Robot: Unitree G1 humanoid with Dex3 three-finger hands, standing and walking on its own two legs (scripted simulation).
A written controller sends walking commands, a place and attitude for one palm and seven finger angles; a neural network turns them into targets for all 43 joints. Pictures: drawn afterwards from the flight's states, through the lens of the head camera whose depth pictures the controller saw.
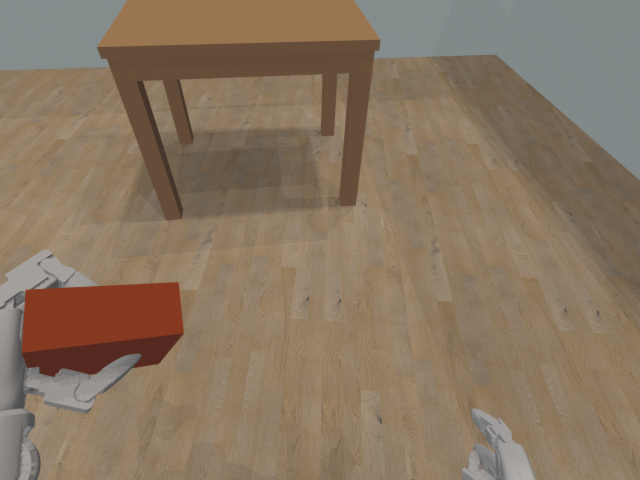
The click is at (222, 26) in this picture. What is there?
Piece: table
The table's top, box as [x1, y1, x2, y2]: [97, 0, 379, 58]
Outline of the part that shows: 97,46 101,58 378,50 379,38 353,0 127,0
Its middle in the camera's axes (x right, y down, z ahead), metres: -0.31 -0.89 +1.52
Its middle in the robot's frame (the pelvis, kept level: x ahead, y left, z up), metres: +1.72 +0.40 -0.02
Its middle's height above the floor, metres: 0.75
